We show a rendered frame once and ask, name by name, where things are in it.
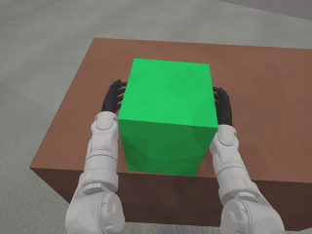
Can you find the robot left hand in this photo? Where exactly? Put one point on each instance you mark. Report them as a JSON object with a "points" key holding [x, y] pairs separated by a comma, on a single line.
{"points": [[111, 98]]}

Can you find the carton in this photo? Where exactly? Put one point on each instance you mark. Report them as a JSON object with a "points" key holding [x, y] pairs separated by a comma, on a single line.
{"points": [[167, 119]]}

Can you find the robot left upper arm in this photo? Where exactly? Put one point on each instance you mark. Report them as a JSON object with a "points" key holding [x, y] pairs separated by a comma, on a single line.
{"points": [[99, 213]]}

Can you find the robot left forearm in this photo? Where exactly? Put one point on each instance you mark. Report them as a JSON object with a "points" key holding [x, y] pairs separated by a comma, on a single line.
{"points": [[100, 172]]}

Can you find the robot right upper arm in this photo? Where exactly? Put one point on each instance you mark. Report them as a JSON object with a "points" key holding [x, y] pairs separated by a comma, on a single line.
{"points": [[240, 216]]}

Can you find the robot right forearm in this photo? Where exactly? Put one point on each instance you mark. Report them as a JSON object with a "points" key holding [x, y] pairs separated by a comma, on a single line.
{"points": [[231, 174]]}

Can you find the robot right hand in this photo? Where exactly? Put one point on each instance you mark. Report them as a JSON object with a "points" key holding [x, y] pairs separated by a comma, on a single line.
{"points": [[223, 107]]}

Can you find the pedestal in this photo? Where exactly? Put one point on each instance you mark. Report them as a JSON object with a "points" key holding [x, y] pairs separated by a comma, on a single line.
{"points": [[270, 93]]}

